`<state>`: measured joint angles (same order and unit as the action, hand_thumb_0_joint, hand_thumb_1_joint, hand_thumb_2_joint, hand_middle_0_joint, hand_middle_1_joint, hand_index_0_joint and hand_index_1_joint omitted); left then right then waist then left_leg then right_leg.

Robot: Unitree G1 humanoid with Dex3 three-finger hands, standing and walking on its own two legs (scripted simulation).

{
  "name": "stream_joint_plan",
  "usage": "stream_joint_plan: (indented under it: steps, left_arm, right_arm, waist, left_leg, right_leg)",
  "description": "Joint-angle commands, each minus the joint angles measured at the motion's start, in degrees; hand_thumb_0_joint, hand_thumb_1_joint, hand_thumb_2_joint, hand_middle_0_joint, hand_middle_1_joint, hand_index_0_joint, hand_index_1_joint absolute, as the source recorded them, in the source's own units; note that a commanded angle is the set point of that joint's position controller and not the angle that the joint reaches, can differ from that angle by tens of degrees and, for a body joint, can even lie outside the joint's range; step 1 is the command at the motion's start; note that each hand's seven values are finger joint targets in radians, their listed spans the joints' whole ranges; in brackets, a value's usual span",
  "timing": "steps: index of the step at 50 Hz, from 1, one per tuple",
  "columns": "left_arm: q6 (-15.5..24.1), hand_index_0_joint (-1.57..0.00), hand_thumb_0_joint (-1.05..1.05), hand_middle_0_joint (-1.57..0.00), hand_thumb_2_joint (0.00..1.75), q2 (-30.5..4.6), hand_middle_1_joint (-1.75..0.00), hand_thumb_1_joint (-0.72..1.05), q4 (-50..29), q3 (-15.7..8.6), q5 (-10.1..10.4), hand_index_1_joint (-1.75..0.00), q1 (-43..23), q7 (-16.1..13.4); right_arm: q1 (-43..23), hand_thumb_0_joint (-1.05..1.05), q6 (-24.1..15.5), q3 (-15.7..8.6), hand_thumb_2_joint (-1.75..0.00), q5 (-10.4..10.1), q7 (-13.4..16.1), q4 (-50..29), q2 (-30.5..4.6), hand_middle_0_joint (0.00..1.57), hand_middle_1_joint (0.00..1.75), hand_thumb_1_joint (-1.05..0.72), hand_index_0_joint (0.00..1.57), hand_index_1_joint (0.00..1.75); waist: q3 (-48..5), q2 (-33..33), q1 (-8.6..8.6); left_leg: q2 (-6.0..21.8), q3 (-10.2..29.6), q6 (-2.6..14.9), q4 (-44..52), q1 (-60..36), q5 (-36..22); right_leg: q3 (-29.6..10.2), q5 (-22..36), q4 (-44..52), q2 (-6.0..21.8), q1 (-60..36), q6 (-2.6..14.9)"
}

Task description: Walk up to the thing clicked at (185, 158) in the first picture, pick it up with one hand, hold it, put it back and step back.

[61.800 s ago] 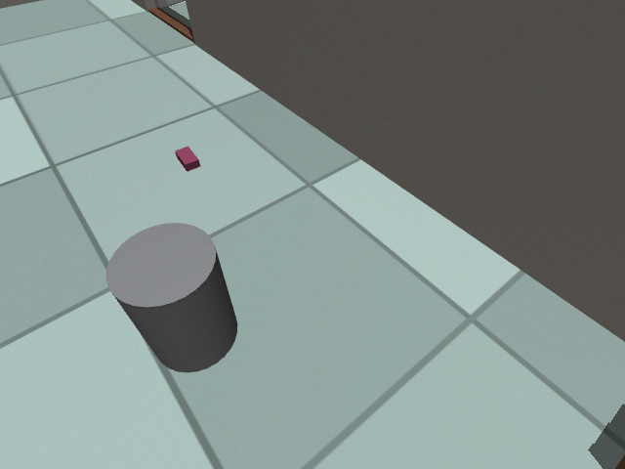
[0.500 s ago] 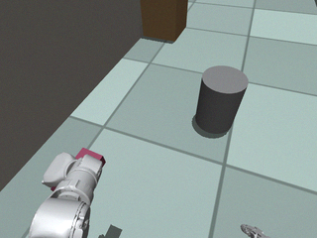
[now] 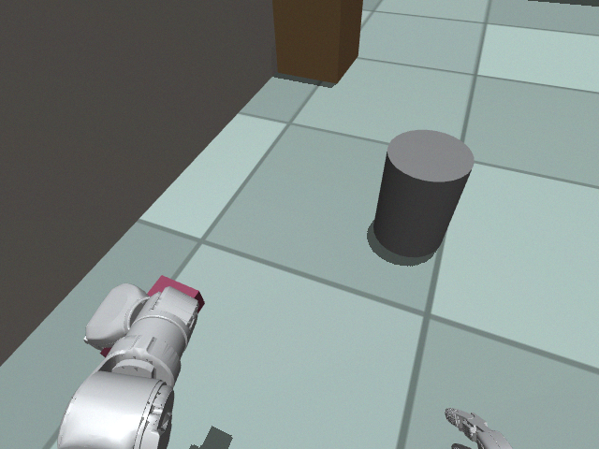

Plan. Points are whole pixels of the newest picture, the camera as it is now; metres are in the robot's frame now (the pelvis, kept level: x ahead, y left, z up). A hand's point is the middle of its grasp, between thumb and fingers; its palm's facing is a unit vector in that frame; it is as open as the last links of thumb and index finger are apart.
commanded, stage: hold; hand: left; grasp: from above
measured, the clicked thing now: (156, 326) +0.34 +0.24 -0.06
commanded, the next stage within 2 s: crouch in 0.42 s
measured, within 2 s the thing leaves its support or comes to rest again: neither
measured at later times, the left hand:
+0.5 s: hand (150, 326) +0.32 +0.23 -0.04, palm faces -0.10 -0.44 -0.89, open 10.2 cm
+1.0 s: hand (160, 365) +0.30 +0.25 -0.14, palm faces -0.24 -0.39 -0.89, open 10.2 cm
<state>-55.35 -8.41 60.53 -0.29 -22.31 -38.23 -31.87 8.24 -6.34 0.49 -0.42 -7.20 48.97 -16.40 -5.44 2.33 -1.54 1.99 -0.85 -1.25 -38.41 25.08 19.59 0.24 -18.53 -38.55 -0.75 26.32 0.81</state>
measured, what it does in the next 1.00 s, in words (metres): stands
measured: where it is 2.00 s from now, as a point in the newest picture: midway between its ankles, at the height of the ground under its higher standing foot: outside the picture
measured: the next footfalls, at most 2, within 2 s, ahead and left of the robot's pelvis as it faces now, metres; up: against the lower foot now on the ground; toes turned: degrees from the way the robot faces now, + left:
none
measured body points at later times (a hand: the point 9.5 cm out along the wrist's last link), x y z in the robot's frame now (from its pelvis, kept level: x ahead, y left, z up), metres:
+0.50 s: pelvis +0.02 +0.00 +0.00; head +0.04 -0.01 +0.45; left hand +0.33 +0.25 +0.02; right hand +0.16 -0.24 -0.11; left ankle +0.00 +0.13 -0.72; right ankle +0.01 -0.11 -0.72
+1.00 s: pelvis -0.02 -0.01 -0.05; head +0.07 +0.01 +0.40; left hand +0.32 +0.26 -0.09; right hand +0.10 -0.28 -0.16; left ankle +0.00 +0.13 -0.72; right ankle +0.01 -0.11 -0.72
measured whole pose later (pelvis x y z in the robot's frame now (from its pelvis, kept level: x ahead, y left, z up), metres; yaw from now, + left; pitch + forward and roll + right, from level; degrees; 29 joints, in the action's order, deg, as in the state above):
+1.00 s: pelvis -0.02 -0.01 -0.05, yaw +0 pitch +18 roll +0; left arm -42.9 -12.4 83.8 -7.2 -29.9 -48.2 -37.6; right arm 9.2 -10.0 -1.3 2.3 -9.0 49.4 -16.5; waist -8.8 -1.8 -3.9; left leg 2.9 0.0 -2.2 -56.0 49.4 25.0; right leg 0.8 -23.6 -55.6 -1.5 50.5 1.6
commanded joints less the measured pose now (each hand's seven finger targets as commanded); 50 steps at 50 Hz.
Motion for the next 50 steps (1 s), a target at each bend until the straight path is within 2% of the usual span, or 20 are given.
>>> stream_joint_plan:
  steps: [1,6,11,20,23,24,25,26,27,28,32,33,34,35,39,42,44,47,48,50]
  left_arm:
    - [-0.8,-0.89,0.00,-0.92,0.76,-10.7,-0.67,0.54,-9.2,1.1,-2.9,-0.71,-27.6,-1.7]
    - [-1.7,-0.91,0.00,-0.94,0.74,-11.5,-0.65,0.55,-5.9,1.4,-4.0,-0.69,-27.8,-0.6]
    - [-1.1,-0.92,0.00,-0.97,0.79,-8.2,-0.65,0.57,-5.9,2.3,-4.1,-0.70,-25.2,0.3]
    - [0.7,-0.93,0.00,-0.97,0.75,-10.7,-0.64,0.59,-10.5,1.4,-5.1,-0.68,-29.6,-1.7]
    - [0.4,-0.94,0.00,-0.98,0.77,-10.0,-0.66,0.62,-11.5,1.9,-5.2,-0.70,-30.1,-2.3]
    - [0.4,-0.94,0.00,-0.98,0.77,-9.6,-0.65,0.60,-11.9,1.8,-5.0,-0.70,-29.9,-2.2]
    - [0.0,-0.93,0.00,-0.96,0.75,-10.0,-0.65,0.59,-11.4,1.5,-5.2,-0.69,-30.0,-2.3]
    - [-0.2,-0.97,0.00,-0.98,0.83,-10.5,-0.73,0.67,-11.6,1.1,-4.9,-0.77,-30.1,-2.3]
    - [-0.6,-0.89,0.00,-0.90,0.87,-10.7,-0.78,0.59,-10.5,0.7,-4.6,-0.77,-28.8,-2.1]
    - [-1.0,-0.88,0.00,-0.86,0.80,-9.0,-0.77,0.58,-9.6,1.4,-4.4,-0.75,-27.8,-2.0]
    - [-1.7,-0.86,0.00,-0.84,0.80,-9.1,-0.77,0.56,-1.8,0.3,-4.2,-0.75,-23.0,-0.8]
    - [-1.5,-0.85,0.00,-0.83,0.81,-8.3,-0.77,0.54,-0.4,0.5,-4.3,-0.75,-22.6,-0.5]
    - [-1.2,-0.86,0.00,-0.84,0.79,-8.3,-0.75,0.54,1.3,0.1,-4.3,-0.74,-21.8,-0.4]
    - [-0.7,-0.85,0.00,-0.84,0.81,-7.7,-0.76,0.53,2.5,0.0,-4.4,-0.75,-21.2,-0.2]
    - [3.1,-0.90,0.00,-0.88,0.81,-8.9,-0.76,0.59,7.1,-0.6,-5.5,-0.75,-22.8,-0.2]
    - [7.3,-0.88,0.00,-0.85,0.70,-11.7,-0.74,0.56,9.9,-1.8,-7.8,-0.71,-27.7,-1.7]
    - [10.0,-0.91,0.00,-0.89,0.72,-13.9,-0.75,0.61,11.6,-2.9,-9.4,-0.72,-31.0,-4.0]
    - [13.2,-0.84,0.00,-0.82,0.72,-16.2,-0.74,0.50,16.2,-4.8,-11.9,-0.72,-32.3,-8.7]
    - [13.9,-0.83,0.00,-0.81,0.68,-17.7,-0.72,0.48,17.3,-6.3,-12.0,-0.70,-34.5,-10.7]
    - [15.2,-0.82,0.00,-0.80,0.68,-17.2,-0.70,0.44,19.4,-8.5,-10.7,-0.68,-35.8,-14.3]
  right_arm:
    - [-6.0,0.00,-2.8,-2.6,-0.90,-0.8,0.2,-7.1,-7.9,0.20,0.30,-0.90,0.20,0.30]
    - [-6.1,0.00,-3.6,-2.2,-0.90,-1.2,0.1,-6.7,-7.5,0.20,0.30,-0.90,0.20,0.30]
    - [-5.3,0.00,-3.4,-3.0,-0.90,-1.2,-0.3,-6.6,-7.6,0.20,0.30,-0.90,0.20,0.30]
    - [-5.0,0.00,-2.8,-3.6,-0.90,-1.0,-0.1,-8.0,-8.3,0.20,0.30,-0.90,0.20,0.30]
    - [-5.2,0.00,-2.5,-3.5,-0.90,-0.9,0.1,-8.4,-8.1,0.20,0.30,-0.90,0.20,0.30]
    - [-5.1,0.00,-2.4,-3.5,-0.90,-0.9,0.1,-8.6,-8.1,0.20,0.30,-0.90,0.20,0.30]
    - [-5.1,0.00,-2.4,-3.6,-0.90,-0.9,0.0,-8.4,-8.2,0.20,0.30,-0.90,0.20,0.30]
    - [-5.2,0.00,-2.2,-3.6,-0.90,-1.0,0.0,-8.6,-8.2,0.20,0.30,-0.89,0.20,0.30]
    - [-5.0,0.00,-2.2,-3.9,-0.88,-0.9,0.0,-9.0,-8.5,0.20,0.30,-0.83,0.20,0.30]
    - [-5.1,0.00,-2.1,-3.8,-0.88,-0.9,-0.1,-8.4,-8.0,0.20,0.30,-0.85,0.20,0.30]
    - [-4.2,0.00,-2.0,-4.2,-0.88,-1.1,-0.4,-7.0,-8.0,0.20,0.30,-0.85,0.20,0.30]
    - [-3.6,0.00,-2.0,-4.1,-0.88,-1.2,-0.6,-6.6,-7.9,0.20,0.30,-0.85,0.20,0.30]
    - [-2.8,0.00,-2.1,-4.2,-0.89,-1.2,-0.6,-6.1,-7.9,0.20,0.30,-0.85,0.20,0.30]
    - [-2.1,0.00,-2.2,-4.3,-0.89,-1.2,-0.8,-5.8,-7.8,0.20,0.30,-0.85,0.20,0.30]
    - [0.1,0.00,-2.8,-4.3,-0.89,-0.8,-0.8,-4.2,-7.4,0.20,0.30,-0.85,0.20,0.30]
    - [2.2,0.00,-3.6,-4.3,-0.88,0.0,-0.9,-2.8,-7.5,0.20,0.30,-0.86,0.20,0.30]
    - [2.4,0.00,-4.6,-4.3,-0.88,1.1,-1.2,-2.8,-7.4,0.20,0.30,-0.86,0.20,0.30]
    - [4.4,0.00,-5.1,-4.2,-0.88,2.2,-1.8,-2.1,-7.4,0.20,0.30,-0.86,0.20,0.30]
    - [3.8,0.00,-5.4,-4.4,-0.89,3.0,-2.1,-2.5,-7.7,0.20,0.30,-0.86,0.20,0.30]
    - [3.6,0.00,-5.9,-4.4,-0.89,4.6,-2.6,-2.5,-7.8,0.20,0.30,-0.87,0.20,0.30]
  waist:
    - [-17.0,-3.6,-0.12]
    - [-14.1,-4.1,0.29]
    - [-18.6,-3.0,0.10]
    - [-20.6,-2.0,-0.33]
    - [-20.7,-1.1,0.13]
    - [-21.8,-2.2,-0.63]
    - [-21.7,-1.9,-0.07]
    - [-21.9,-1.5,0.08]
    - [-22.3,-2.7,0.37]
    - [-21.5,-2.3,0.48]
    - [-18.2,-4.9,0.81]
    - [-17.5,-5.4,0.12]
    - [-16.0,-6.4,0.47]
    - [-17.0,-7.7,-0.46]
    - [-14.3,-8.8,-1.60]
    - [-16.1,-7.2,-3.35]
    - [-18.6,-6.1,-3.52]
    - [-23.2,-2.6,-3.01]
    - [-24.8,-1.6,-3.14]
    - [-26.4,-0.2,-3.35]
  left_leg:
    - [-2.6,-1.3,1.09,5.3,-5.9,-11.4]
    - [-2.5,-1.3,1.13,6.1,-4.6,-10.6]
    - [-2.5,-1.3,0.81,5.6,-7.2,-18.6]
    - [-2.6,-1.3,0.90,5.1,-8.8,-20.3]
    - [-2.6,-1.1,0.74,5.3,-9.1,-20.5]
    - [-2.6,-1.0,0.90,5.1,-9.8,-21.0]
    - [-2.7,-1.2,0.91,5.1,-9.0,-20.8]
    - [-2.9,-1.4,0.87,4.8,-8.8,-21.2]
    - [-2.8,-1.3,0.85,5.0,-8.5,-21.5]
    - [-2.7,-1.4,0.79,5.0,-8.1,-21.5]
    - [-2.7,-1.8,0.78,4.8,-5.4,-20.8]
    - [-2.6,-1.9,0.90,4.7,-5.1,-20.8]
    - [-2.6,-2.1,0.90,4.4,-3.7,-20.6]
    - [-2.4,-2.1,1.07,4.1,-3.7,-21.0]
    - [-2.3,-2.5,1.40,1.6,1.4,-17.2]
    - [-2.6,-2.8,1.42,-3.8,6.8,-15.2]
    - [-2.3,-2.8,1.17,-9.2,12.9,-12.0]
    - [-2.4,-2.8,0.14,-17.8,21.3,-10.6]
    - [-2.3,-2.4,-0.16,-20.2,23.8,-9.6]
    - [-2.3,-1.9,-0.44,-24.3,28.1,-7.7]
  right_leg:
    - [0.0,12.3,6.3,-1.3,-9.9,-0.95]
    - [-0.1,11.4,7.4,-1.0,-9.5,-0.92]
    - [0.5,20.3,5.2,-1.2,-12.1,-0.40]
    - [0.6,22.4,4.3,-1.4,-12.3,-0.10]
    - [1.0,21.9,4.3,-1.5,-12.4,0.07]
    - [0.9,23.0,4.2,-1.5,-12.9,-0.06]
    - [0.7,23.2,4.4,-1.4,-13.1,-0.18]
    - [0.6,24.2,4.5,-1.3,-13.4,-0.23]
    - [0.8,24.5,4.1,-1.4,-14.1,-0.19]
    - [0.8,24.9,4.2,-1.3,-13.8,-0.30]
    - [0.5,26.1,4.6,-1.0,-13.0,-0.58]
    - [0.3,26.7,4.8,-0.9,-12.2,-0.71]
    - [0.2,27.2,4.9,-0.7,-11.6,-0.75]
    - [0.0,29.0,4.7,-0.6,-11.8,-0.90]
    - [-1.1,28.4,3.6,0.0,-7.8,-0.90]
    - [-2.3,28.4,-0.9,0.4,-2.5,-0.85]
    - [-2.8,24.9,-5.8,0.6,1.5,-0.90]
    - [-3.4,23.6,-15.0,0.4,9.0,-0.34]
    - [-3.4,21.3,-17.4,0.2,11.5,-0.14]
    - [-3.3,16.4,-20.9,-0.2,17.1,0.08]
